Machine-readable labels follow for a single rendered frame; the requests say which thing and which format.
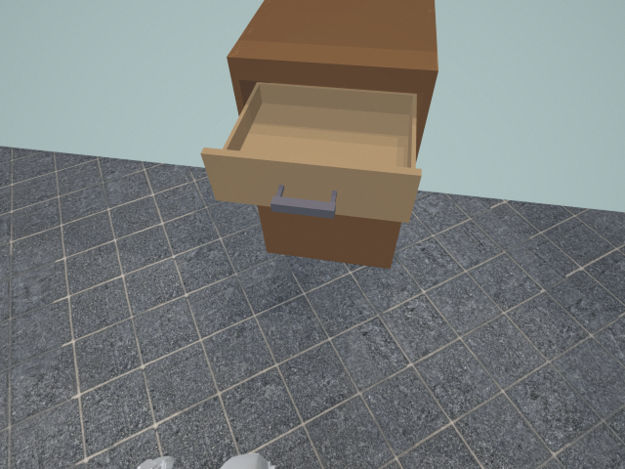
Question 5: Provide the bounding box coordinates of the drawer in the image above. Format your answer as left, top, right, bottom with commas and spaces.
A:
201, 82, 422, 223

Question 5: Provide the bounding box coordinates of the handle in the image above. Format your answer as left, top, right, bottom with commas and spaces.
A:
271, 185, 337, 219

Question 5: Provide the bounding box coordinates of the cabinet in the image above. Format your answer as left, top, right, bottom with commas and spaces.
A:
227, 0, 438, 269

